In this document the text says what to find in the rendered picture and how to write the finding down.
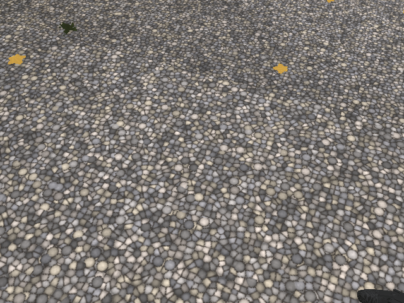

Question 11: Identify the right robot hand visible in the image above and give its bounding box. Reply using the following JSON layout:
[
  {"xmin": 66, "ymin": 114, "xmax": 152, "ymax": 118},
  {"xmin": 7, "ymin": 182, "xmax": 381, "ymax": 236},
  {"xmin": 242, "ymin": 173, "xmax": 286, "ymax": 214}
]
[{"xmin": 357, "ymin": 289, "xmax": 404, "ymax": 303}]

